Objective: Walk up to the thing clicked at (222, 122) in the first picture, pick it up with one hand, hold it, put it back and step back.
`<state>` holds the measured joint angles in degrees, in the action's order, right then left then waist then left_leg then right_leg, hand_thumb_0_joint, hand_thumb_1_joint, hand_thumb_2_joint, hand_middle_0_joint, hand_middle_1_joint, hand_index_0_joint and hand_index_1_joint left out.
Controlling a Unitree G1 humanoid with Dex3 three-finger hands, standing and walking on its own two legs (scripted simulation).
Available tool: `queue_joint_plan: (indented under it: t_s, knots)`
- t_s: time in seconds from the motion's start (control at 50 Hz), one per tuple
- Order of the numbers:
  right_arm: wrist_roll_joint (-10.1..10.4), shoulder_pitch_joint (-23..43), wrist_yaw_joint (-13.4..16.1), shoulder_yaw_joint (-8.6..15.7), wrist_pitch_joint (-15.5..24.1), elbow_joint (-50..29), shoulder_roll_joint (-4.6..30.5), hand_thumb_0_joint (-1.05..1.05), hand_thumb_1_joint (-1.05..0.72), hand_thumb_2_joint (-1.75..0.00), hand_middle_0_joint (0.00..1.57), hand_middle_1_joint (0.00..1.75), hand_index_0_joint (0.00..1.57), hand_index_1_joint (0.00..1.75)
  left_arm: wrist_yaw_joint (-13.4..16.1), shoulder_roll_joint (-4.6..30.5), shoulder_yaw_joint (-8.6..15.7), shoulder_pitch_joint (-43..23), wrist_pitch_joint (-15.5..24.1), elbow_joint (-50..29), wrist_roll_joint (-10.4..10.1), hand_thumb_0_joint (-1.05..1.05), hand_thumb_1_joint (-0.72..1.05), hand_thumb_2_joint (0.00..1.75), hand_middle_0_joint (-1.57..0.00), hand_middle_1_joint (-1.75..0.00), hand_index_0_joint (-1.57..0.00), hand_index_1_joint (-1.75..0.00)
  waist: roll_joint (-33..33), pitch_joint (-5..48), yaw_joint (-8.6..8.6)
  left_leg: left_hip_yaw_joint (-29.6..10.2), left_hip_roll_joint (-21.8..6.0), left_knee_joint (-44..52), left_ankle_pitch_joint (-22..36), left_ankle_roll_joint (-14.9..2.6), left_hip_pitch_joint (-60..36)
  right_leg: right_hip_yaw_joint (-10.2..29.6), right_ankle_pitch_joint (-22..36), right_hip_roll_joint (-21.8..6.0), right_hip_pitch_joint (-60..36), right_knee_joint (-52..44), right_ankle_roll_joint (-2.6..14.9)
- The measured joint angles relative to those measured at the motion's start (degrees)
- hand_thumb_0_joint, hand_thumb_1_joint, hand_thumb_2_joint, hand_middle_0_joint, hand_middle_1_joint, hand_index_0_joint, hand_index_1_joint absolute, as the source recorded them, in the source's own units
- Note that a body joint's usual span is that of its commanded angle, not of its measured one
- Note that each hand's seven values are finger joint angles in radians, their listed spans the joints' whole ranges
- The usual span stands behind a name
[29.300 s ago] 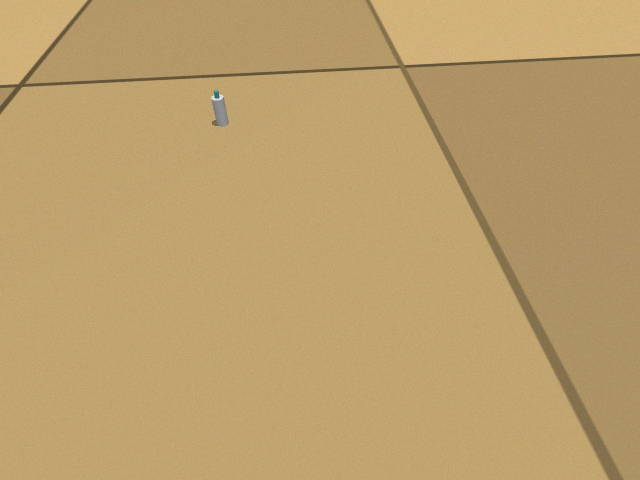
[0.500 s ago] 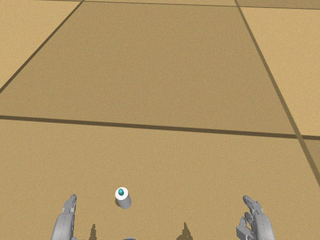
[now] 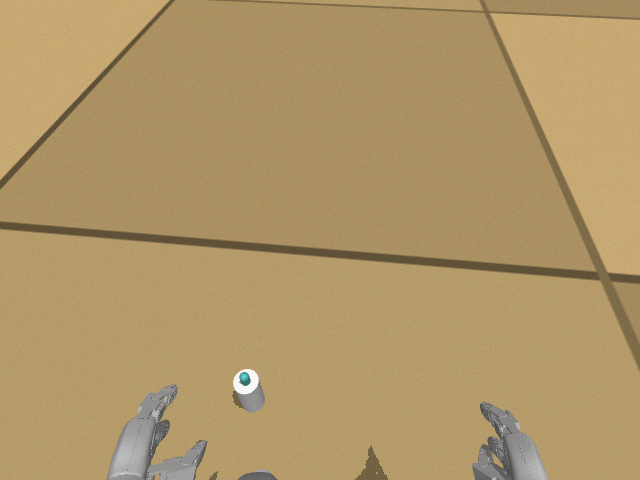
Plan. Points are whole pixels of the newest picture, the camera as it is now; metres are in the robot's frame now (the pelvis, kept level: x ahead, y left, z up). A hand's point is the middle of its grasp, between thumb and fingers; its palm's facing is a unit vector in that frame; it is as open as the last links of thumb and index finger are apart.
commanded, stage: stand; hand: left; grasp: from the side
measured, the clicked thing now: (248, 388) +0.44 +0.21 -0.62
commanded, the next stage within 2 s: none
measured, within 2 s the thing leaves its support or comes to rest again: neither
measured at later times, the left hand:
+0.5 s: hand out of the picture +0.06 +0.26 -0.11, palm faces -0.01 -0.94 -0.34, open 7.4 cm
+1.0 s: hand out of the picture +0.03 +0.26 -0.11, palm faces -0.02 -0.94 -0.35, open 7.4 cm
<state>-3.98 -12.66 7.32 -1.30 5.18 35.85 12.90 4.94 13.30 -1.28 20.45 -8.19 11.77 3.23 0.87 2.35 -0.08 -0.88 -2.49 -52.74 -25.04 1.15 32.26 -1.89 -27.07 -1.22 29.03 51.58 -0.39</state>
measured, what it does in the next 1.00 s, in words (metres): rises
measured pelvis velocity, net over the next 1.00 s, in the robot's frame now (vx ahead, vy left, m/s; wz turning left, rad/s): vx -0.02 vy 0.01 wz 0.00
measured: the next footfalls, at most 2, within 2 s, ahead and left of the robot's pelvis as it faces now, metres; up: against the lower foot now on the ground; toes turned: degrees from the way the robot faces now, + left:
none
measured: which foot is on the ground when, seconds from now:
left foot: down 0.00-1.00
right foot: down 0.00-1.00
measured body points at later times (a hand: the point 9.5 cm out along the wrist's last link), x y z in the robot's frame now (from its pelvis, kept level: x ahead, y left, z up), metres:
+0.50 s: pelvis +0.00 +0.01 +0.04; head +0.01 +0.01 +0.49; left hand +0.06 +0.30 -0.09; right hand +0.07 -0.27 -0.09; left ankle +0.02 +0.13 -0.69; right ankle -0.01 -0.13 -0.69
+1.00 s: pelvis -0.02 +0.01 +0.05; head -0.02 +0.01 +0.50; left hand +0.03 +0.31 -0.08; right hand +0.04 -0.28 -0.09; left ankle +0.02 +0.13 -0.69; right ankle -0.01 -0.13 -0.69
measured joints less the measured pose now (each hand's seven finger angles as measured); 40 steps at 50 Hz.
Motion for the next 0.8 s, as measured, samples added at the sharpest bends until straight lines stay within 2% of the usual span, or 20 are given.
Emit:
queue_joint_plan:
  t_s: [0.04, 0.12, 0.28, 0.52, 0.8]
  knots:
    - [-0.72, 2.02, -2.6, 0.07, -2.29, 4.52, 1.16, 0.01, -0.9, -0.9, 0.2, 0.3, 0.21, 0.3, -1.74, 1.62, 0.09, -3.51, 2.82, 8.44, 0.78, 0.0, 0.54, 0.82, -0.2, -0.29, -0.2, -0.29, -1.0, -1.26, 0.42, 0.47, 0.49, 1.88, 0.94, -0.24, -2.14, 0.38, 0.48, -0.49, -1.65, -0.95, 0.03]
    - [0.23, 2.51, -5.59, 1.71, -3.79, 8.9, 2.94, 0.01, -0.9, -0.9, 0.2, 0.3, 0.21, 0.3, -3.54, 3.88, 1.2, -6.15, 5.82, 19.38, 0.1, 0.0, 0.72, 0.86, -0.2, -0.29, -0.21, -0.29, -2.01, -3.03, 0.63, 1.14, 1.0, 5.41, 2.53, -0.37, -5.66, 0.91, 1.75, -0.99, -4.59, -3.58, -0.25]
    - [0.83, 0.85, -6.62, 3.82, -4.73, 15.67, 5.21, 0.01, -0.9, -0.9, 0.2, 0.3, 0.21, 0.3, -3.73, 5.38, 2.34, -6.08, 7.95, 33.25, -0.42, 0.01, 0.87, 0.89, -0.2, -0.3, -0.21, -0.3, -1.33, -4.16, 0.55, 1.3, 1.26, 12.05, 5.28, -0.72, -11.42, 0.81, 4.97, -1.15, -10.66, -10.97, -0.83]
    - [1.89, 2.53, -6.63, 2.35, -5.1, 23.4, 4.05, 0.01, -0.9, -0.9, 0.2, 0.3, 0.21, 0.3, -3.48, 4.79, 1.44, -8.51, 8.22, 45.22, -1.6, 0.01, 0.9, 0.9, -0.2, -0.3, -0.21, -0.3, -0.61, -5.76, 0.91, 1.66, 1.8, 22.83, 10.78, -1.15, -19.47, 0.8, 10.87, -1.51, -18.89, -22.31, -1.55]
    - [2.36, 5.01, -6.9, 2.22, -5.11, 28.32, 4.85, 0.01, -0.9, -0.9, 0.2, 0.3, 0.21, 0.3, -4.04, 5.04, 1.24, -11.42, 8.68, 52.07, -1.58, 0.01, 0.9, 0.9, -0.2, -0.3, -0.21, -0.3, -0.04, -5.79, 0.81, 1.7, 2.09, 30.45, 15.58, -1.08, -23.45, 0.68, 15.28, -1.65, -22.5, -29.14, -1.66]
